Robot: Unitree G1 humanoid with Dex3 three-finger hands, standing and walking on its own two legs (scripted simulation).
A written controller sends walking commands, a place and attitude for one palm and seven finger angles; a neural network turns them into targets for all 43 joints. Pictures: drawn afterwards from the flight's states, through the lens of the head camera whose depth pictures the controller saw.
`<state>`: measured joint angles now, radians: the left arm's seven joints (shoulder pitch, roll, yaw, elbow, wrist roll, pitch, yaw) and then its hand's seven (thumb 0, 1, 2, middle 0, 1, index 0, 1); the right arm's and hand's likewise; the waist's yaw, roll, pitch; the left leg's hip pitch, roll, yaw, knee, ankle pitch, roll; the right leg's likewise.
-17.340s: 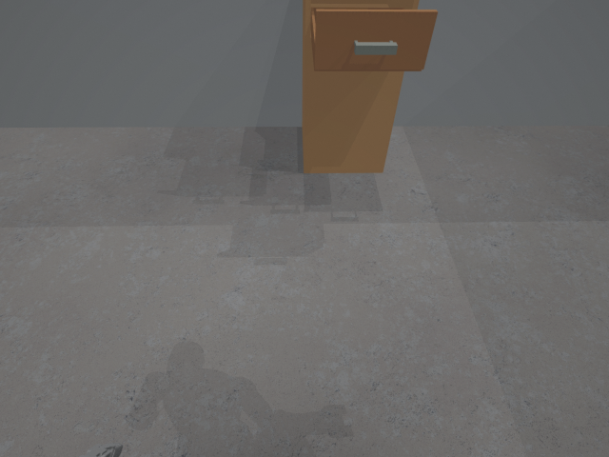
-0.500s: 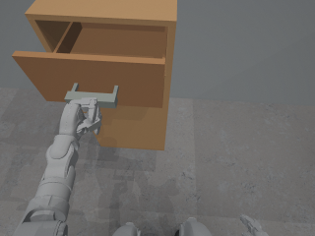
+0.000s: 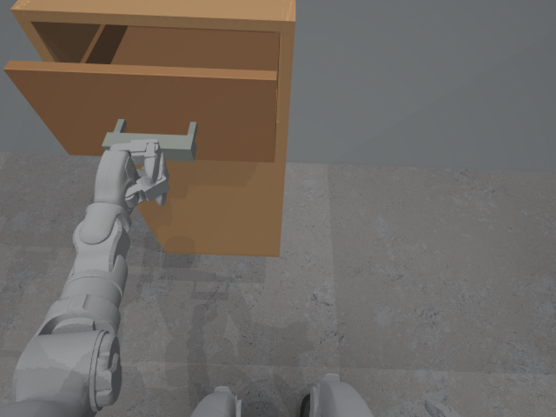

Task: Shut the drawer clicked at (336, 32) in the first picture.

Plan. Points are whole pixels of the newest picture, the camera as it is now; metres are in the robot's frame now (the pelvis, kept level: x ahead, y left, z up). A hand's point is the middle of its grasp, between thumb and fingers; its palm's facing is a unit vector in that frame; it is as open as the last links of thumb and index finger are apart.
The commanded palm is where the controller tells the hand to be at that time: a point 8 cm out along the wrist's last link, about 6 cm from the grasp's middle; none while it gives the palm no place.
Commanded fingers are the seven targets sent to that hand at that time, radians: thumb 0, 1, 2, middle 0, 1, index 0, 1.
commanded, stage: push the drawer shut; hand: left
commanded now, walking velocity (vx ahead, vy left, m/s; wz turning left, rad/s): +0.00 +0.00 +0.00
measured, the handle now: (154, 136) +0.52 +0.19 +0.06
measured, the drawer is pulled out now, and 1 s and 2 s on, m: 0.11 0.00 0.00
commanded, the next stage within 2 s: pull the fist back off the drawer in 1.12 s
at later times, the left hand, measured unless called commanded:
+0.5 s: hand (173, 142) +0.51 +0.16 +0.06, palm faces -0.06 -1.00 -0.05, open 3.0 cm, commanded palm +0.51 +0.20 +0.07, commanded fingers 0.00 0.90 0.90 -1.40 -1.60 -1.40 -1.60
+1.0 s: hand (172, 123) +0.55 +0.16 +0.06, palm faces -0.05 -1.00 -0.05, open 2.8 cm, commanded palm +0.57 +0.19 +0.07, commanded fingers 0.00 0.90 0.90 -1.40 -1.60 -1.40 -1.60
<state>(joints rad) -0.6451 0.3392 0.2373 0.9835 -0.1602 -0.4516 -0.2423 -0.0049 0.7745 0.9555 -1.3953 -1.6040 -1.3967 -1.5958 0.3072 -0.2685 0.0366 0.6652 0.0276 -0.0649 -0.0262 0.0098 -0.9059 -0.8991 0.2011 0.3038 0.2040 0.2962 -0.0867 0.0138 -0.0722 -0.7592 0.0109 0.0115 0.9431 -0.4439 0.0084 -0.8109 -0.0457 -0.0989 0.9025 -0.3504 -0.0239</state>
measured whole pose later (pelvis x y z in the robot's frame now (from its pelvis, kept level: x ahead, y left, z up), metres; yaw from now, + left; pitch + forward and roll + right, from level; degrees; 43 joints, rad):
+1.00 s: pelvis +0.00 +0.01 -0.02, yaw -1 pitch +24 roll -3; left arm -1.11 0.55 0.33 1.31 -0.03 -0.38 -0.19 -0.06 0.65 0.98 -1.39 -1.60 -1.40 -1.60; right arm 0.42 -0.27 0.07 0.66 -0.04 0.00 0.00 0.01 -0.91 -0.90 0.20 0.30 0.21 0.30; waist -0.23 0.03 -0.09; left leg -1.02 0.02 -0.02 1.07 -0.47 0.02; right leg -1.03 -0.03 -0.12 0.96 -0.35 -0.01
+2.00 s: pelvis +0.02 +0.01 -0.01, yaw -3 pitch +22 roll -2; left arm -0.88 0.44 0.37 1.13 -0.06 -0.40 -0.16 0.01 0.89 0.91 -1.40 -1.60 -1.40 -1.60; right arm 0.40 -0.27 0.04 0.60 -0.02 0.07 0.02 0.01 -0.91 -0.90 0.20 0.30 0.20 0.30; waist -0.19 0.03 -0.10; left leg -0.87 0.04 0.03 0.98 -0.49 0.02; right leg -0.92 -0.01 -0.07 0.91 -0.36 -0.01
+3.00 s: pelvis +0.05 +0.01 +0.06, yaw -1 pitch -3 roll +0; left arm 0.29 0.30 0.18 -0.22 -0.06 -0.07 0.09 0.01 0.89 0.90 -1.40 -1.60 -1.40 -1.60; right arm 0.20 -0.23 0.05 0.61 0.01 -0.06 -0.06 0.01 -0.90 -0.90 0.20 0.30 0.20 0.30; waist 0.04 0.07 0.01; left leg -0.06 0.00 0.02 0.41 -0.30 0.01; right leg -0.14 -0.02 -0.08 0.42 -0.23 0.00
